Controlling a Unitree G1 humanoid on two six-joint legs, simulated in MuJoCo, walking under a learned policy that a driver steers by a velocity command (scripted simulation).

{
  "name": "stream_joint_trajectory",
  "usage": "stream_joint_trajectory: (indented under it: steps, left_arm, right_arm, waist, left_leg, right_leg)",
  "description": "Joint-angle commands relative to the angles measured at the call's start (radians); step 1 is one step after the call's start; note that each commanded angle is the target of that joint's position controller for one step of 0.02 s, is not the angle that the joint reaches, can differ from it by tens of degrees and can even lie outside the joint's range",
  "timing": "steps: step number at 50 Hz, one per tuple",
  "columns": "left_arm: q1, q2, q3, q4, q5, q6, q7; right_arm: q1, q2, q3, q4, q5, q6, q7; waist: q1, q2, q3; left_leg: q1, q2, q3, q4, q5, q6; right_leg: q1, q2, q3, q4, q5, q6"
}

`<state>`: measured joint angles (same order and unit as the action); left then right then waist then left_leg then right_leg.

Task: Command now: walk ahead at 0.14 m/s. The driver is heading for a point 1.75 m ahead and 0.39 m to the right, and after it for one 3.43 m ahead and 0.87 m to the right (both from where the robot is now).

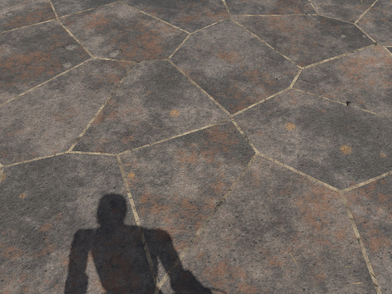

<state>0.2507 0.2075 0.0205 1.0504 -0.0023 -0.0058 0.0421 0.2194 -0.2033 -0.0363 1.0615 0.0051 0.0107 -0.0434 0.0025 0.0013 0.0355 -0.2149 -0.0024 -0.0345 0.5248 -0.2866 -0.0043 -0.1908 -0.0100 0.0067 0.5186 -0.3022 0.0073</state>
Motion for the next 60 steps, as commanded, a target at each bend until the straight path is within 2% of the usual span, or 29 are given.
stream_joint_trajectory:
  steps: [1, 4, 6, 8, 10, 11, 12, 13, 14, 15, 17, 19, 21, 23, 25, 26, 27, 28, 29, 30, 31, 33, 35, 37, 39, 40, 42, 46, 60]
  left_arm:
    - [0.040, 0.123, 0.025, -0.026, -0.011, -0.007, 0.009]
    - [0.089, 0.129, 0.030, -0.025, -0.023, -0.043, -0.001]
    - [0.144, 0.161, 0.042, -0.013, -0.028, -0.060, -0.011]
    - [0.134, 0.185, 0.050, -0.022, -0.030, -0.065, -0.018]
    - [0.028, 0.179, 0.044, -0.063, -0.029, -0.064, -0.023]
    - [-0.053, 0.147, 0.036, -0.097, -0.029, -0.068, -0.022]
    - [-0.068, 0.095, 0.025, -0.125, -0.018, -0.083, -0.019]
    - [-0.045, 0.096, 0.024, -0.122, -0.004, -0.095, -0.017]
    - [-0.016, 0.107, 0.030, -0.107, -0.017, -0.094, -0.023]
    - [-0.005, 0.090, 0.026, -0.098, -0.032, -0.088, -0.029]
    - [-0.066, 0.093, 0.033, -0.115, -0.031, -0.080, -0.033]
    - [-0.113, 0.054, 0.026, -0.129, -0.025, -0.074, -0.038]
    - [-0.139, 0.021, 0.012, -0.134, -0.024, -0.064, -0.041]
    - [-0.128, 0.054, 0.018, -0.128, -0.025, -0.048, -0.036]
    - [-0.080, 0.090, 0.032, -0.107, -0.012, -0.033, -0.029]
    - [-0.061, 0.128, 0.045, -0.103, 0.000, -0.028, -0.022]
    - [-0.020, 0.193, 0.062, -0.101, 0.005, -0.024, -0.013]
    - [0.005, 0.206, 0.063, -0.090, 0.010, -0.020, -0.014]
    - [0.010, 0.132, 0.044, -0.081, 0.009, -0.015, -0.022]
    - [-0.033, 0.099, 0.029, -0.078, 0.006, -0.018, -0.029]
    - [-0.087, 0.105, 0.025, -0.087, 0.009, -0.024, -0.035]
    - [-0.178, 0.136, 0.027, -0.111, 0.013, -0.036, -0.034]
    - [-0.233, 0.134, 0.026, -0.120, 0.012, -0.031, -0.026]
    - [-0.248, 0.123, 0.024, -0.114, 0.002, -0.016, -0.019]
    - [-0.178, 0.111, 0.023, -0.083, -0.006, -0.012, -0.021]
    - [-0.163, 0.102, 0.025, -0.082, 0.002, -0.006, -0.019]
    - [-0.167, 0.093, 0.023, -0.074, 0.007, -0.008, -0.013]
    - [-0.129, 0.101, 0.026, -0.045, -0.001, -0.017, -0.012]
    - [-0.095, 0.103, 0.029, 0.012, -0.005, 0.008, -0.004]
  right_arm:
    - [0.034, -0.115, -0.022, -0.021, 0.009, -0.012, -0.005]
    - [0.025, -0.086, -0.016, -0.033, 0.017, -0.057, 0.008]
    - [-0.001, -0.057, -0.010, -0.049, 0.020, -0.083, 0.024]
    - [0.000, -0.040, -0.006, -0.056, 0.026, -0.103, 0.035]
    - [0.099, -0.036, -0.006, -0.022, 0.027, -0.110, 0.037]
    - [0.193, -0.079, -0.018, 0.016, 0.021, -0.111, 0.037]
    - [0.295, -0.189, -0.051, 0.055, 0.023, -0.108, 0.037]
    - [0.384, -0.225, -0.056, 0.063, 0.005, -0.105, 0.045]
    - [0.354, -0.164, -0.034, 0.051, -0.013, -0.108, 0.044]
    - [0.295, -0.142, -0.026, 0.028, -0.014, -0.109, 0.042]
    - [0.198, -0.101, -0.005, -0.001, 0.002, -0.098, 0.035]
    - [0.171, -0.069, 0.014, 0.000, -0.008, -0.077, 0.022]
    - [0.151, -0.117, 0.012, -0.005, -0.018, -0.063, 0.007]
    - [0.163, -0.165, 0.000, 0.003, -0.007, -0.059, 0.004]
    - [0.125, -0.156, 0.001, 0.002, 0.014, -0.065, 0.008]
    - [0.143, -0.154, 0.000, 0.011, 0.014, -0.071, 0.014]
    - [0.166, -0.146, 0.000, 0.011, -0.006, -0.078, 0.017]
    - [0.293, -0.050, 0.021, 0.039, -0.021, -0.074, 0.016]
    - [0.275, -0.036, 0.026, 0.046, -0.017, -0.058, 0.010]
    - [0.208, -0.040, 0.022, 0.021, -0.003, -0.040, 0.006]
    - [0.160, -0.053, 0.018, 0.007, 0.003, -0.023, -0.002]
    - [0.149, -0.073, 0.008, 0.010, -0.003, 0.000, -0.012]
    - [0.168, -0.054, 0.009, 0.023, -0.007, 0.003, -0.015]
    - [0.196, -0.033, 0.012, 0.051, -0.014, -0.002, -0.009]
    - [0.159, -0.083, 0.007, 0.035, -0.031, 0.004, -0.002]
    - [0.138, -0.124, 0.000, 0.033, -0.019, 0.004, -0.002]
    - [0.085, -0.093, 0.005, 0.028, -0.012, -0.016, -0.003]
    - [0.095, -0.087, 0.001, 0.034, -0.013, -0.048, 0.005]
    - [0.124, -0.075, 0.005, 0.039, -0.008, -0.034, 0.008]
  waist:
    - [-0.001, -0.012, 0.084]
    - [0.015, -0.040, 0.119]
    - [0.031, -0.111, 0.101]
    - [0.011, -0.170, 0.109]
    - [-0.061, -0.151, 0.127]
    - [-0.102, -0.074, 0.108]
    - [-0.105, 0.164, 0.060]
    - [-0.135, 0.299, -0.014]
    - [-0.093, 0.182, -0.018]
    - [-0.063, 0.115, -0.015]
    - [-0.032, 0.066, 0.018]
    - [-0.020, 0.099, 0.021]
    - [-0.014, 0.124, -0.010]
    - [-0.004, 0.137, -0.047]
    - [0.042, 0.118, -0.052]
    - [0.054, 0.090, -0.058]
    - [0.055, 0.022, -0.108]
    - [0.011, -0.108, -0.225]
    - [0.033, -0.137, -0.246]
    - [0.021, -0.162, -0.178]
    - [0.014, -0.144, -0.125]
    - [-0.022, -0.110, -0.066]
    - [-0.055, -0.110, -0.050]
    - [-0.080, -0.089, -0.060]
    - [-0.042, -0.037, -0.027]
    - [-0.004, 0.033, 0.027]
    - [0.001, 0.059, 0.065]
    - [-0.004, 0.037, -0.024]
    - [-0.003, 0.007, -0.020]
  left_leg:
    - [-0.100, -0.010, -0.001, -0.081, -0.400, 0.063]
    - [-0.173, 0.011, -0.021, -0.029, -0.350, 0.079]
    - [-0.226, -0.014, 0.027, 0.077, -0.237, 0.069]
    - [-0.197, -0.017, 0.064, 0.141, -0.144, 0.082]
    - [0.001, -0.017, 0.053, -0.015, -0.107, 0.109]
    - [0.097, 0.009, -0.015, -0.075, -0.008, 0.114]
    - [0.250, 0.124, -0.216, -0.129, 0.240, 0.161]
    - [0.400, 0.311, -0.455, -0.185, 0.649, 0.250]
    - [0.398, 0.360, -0.445, -0.153, 0.840, 0.280]
    - [0.374, 0.349, -0.372, -0.135, 0.879, 0.274]
    - [0.331, 0.285, -0.229, -0.171, 0.834, 0.213]
    - [0.254, 0.203, -0.122, -0.196, 0.819, 0.163]
    - [0.157, 0.154, -0.043, -0.183, 0.860, 0.149]
    - [0.118, 0.178, -0.059, -0.174, 0.890, 0.160]
    - [0.079, 0.165, -0.059, -0.132, 0.827, 0.135]
    - [0.070, 0.136, -0.053, -0.099, 0.761, 0.103]
    - [0.019, 0.087, -0.022, -0.029, 0.560, 0.058]
    - [-0.064, 0.028, 0.010, 0.087, 0.205, 0.006]
    - [-0.051, 0.002, 0.017, 0.202, -0.124, -0.030]
    - [-0.091, 0.001, -0.001, 0.274, -0.330, -0.043]
    - [-0.120, 0.011, -0.018, 0.332, -0.396, -0.052]
    - [-0.108, 0.042, -0.025, 0.341, -0.339, -0.063]
    - [-0.037, 0.055, -0.009, 0.194, -0.236, -0.059]
    - [0.091, 0.030, 0.037, -0.011, 0.014, -0.039]
    - [0.106, 0.056, 0.009, -0.112, 0.090, -0.005]
    - [-0.027, 0.051, 0.006, -0.119, -0.077, 0.027]
    - [-0.119, 0.051, -0.005, -0.163, -0.125, 0.035]
    - [-0.019, 0.052, 0.000, -0.138, 0.124, 0.019]
    - [0.004, 0.044, 0.015, -0.143, 0.229, 0.030]
  right_leg:
    - [-0.129, -0.008, 0.033, -0.115, -0.413, -0.069]
    - [-0.113, -0.081, 0.148, -0.145, -0.443, -0.125]
    - [-0.041, -0.168, 0.293, -0.221, -0.474, -0.181]
    - [-0.060, -0.257, 0.424, -0.300, -0.471, -0.229]
    - [-0.189, -0.200, 0.327, -0.226, -0.290, -0.185]
    - [-0.235, -0.112, 0.177, -0.080, -0.032, -0.124]
    - [-0.345, 0.038, -0.033, 0.226, 0.112, -0.036]
    - [-0.499, 0.075, -0.040, 0.485, -0.189, 0.012]
    - [-0.542, 0.045, 0.033, 0.658, -0.307, 0.009]
    - [-0.556, 0.018, 0.056, 0.734, -0.285, -0.002]
    - [-0.581, -0.037, 0.034, 0.627, -0.164, -0.021]
    - [-0.458, -0.039, -0.015, 0.392, -0.049, -0.007]
    - [-0.268, 0.002, -0.057, 0.189, 0.036, 0.003]
    - [-0.131, 0.034, -0.072, 0.102, 0.144, -0.004]
    - [0.005, 0.046, -0.061, -0.031, 0.298, -0.040]
    - [0.071, 0.027, -0.031, -0.084, 0.423, -0.064]
    - [0.197, -0.068, 0.062, -0.048, 0.747, -0.098]
    - [0.361, -0.200, 0.174, 0.020, 0.937, -0.222]
    - [0.300, -0.287, 0.283, -0.041, 0.870, -0.298]
    - [0.206, -0.300, 0.335, -0.112, 0.690, -0.303]
    - [0.129, -0.285, 0.342, -0.159, 0.513, -0.281]
    - [-0.014, -0.253, 0.287, -0.213, 0.331, -0.240]
    - [-0.100, -0.205, 0.226, -0.234, 0.214, -0.201]
    - [-0.160, -0.145, 0.149, -0.210, 0.117, -0.164]
    - [-0.183, -0.090, 0.102, -0.200, -0.099, -0.093]
    - [-0.137, -0.038, 0.049, -0.206, -0.138, -0.061]
    - [-0.042, -0.013, 0.025, -0.141, -0.009, -0.043]
    - [0.012, -0.018, 0.016, -0.069, 0.278, -0.068]
    - [0.051, -0.023, 0.021, -0.055, 0.347, -0.053]
